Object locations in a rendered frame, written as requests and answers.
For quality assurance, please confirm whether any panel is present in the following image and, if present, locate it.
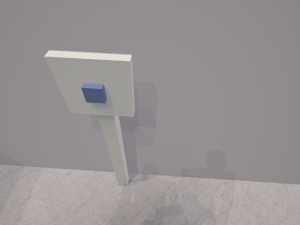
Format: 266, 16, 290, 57
44, 50, 135, 187

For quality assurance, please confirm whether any button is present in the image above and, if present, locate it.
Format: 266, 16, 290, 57
82, 82, 107, 104

